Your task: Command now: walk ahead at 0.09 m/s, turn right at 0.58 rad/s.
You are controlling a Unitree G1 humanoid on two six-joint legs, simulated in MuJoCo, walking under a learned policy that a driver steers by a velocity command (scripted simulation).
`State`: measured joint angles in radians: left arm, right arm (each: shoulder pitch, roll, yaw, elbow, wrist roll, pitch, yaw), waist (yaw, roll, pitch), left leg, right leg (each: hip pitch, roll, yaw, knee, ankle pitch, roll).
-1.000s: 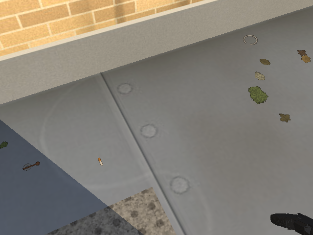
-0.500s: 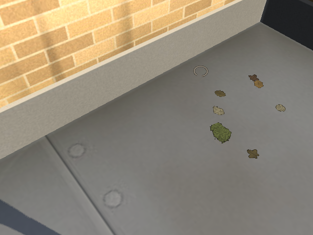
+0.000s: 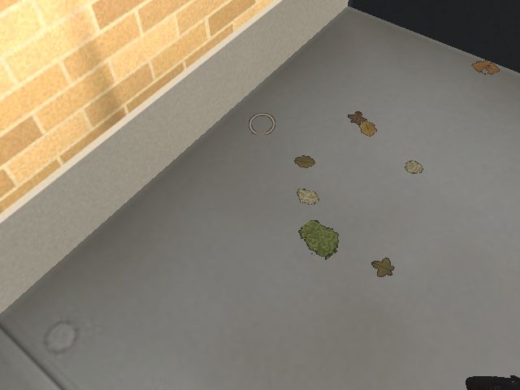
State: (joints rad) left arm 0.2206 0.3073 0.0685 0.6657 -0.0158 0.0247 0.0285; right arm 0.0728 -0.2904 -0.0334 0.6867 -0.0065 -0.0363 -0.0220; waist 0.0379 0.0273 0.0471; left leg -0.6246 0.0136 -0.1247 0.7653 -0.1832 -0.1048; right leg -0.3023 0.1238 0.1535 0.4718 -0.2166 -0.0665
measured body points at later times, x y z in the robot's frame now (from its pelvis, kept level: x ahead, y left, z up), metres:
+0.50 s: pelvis +0.05 +0.02 +0.00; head +0.08 +0.00 +0.44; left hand +0.28 +0.23 -0.10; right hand +0.11 -0.30 -0.11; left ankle +0.13 +0.14 -0.74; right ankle +0.01 -0.10 -0.72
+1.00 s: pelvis +0.04 +0.00 -0.01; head +0.06 +0.00 +0.44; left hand +0.29 +0.18 -0.11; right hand +0.06 -0.31 -0.11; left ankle +0.07 +0.12 -0.74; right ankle +0.00 -0.09 -0.74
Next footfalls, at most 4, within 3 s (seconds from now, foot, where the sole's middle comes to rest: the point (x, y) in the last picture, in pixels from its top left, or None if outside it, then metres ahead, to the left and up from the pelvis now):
0.10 left None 0.17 0.13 -0.78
0.52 right None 0.04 -0.11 -0.78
0.94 left None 0.11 0.11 -0.78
1.26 right None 0.05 -0.14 -0.78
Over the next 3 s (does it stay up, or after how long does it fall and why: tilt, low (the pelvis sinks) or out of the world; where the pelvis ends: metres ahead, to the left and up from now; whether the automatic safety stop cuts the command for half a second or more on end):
stays up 0.35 0.11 0.00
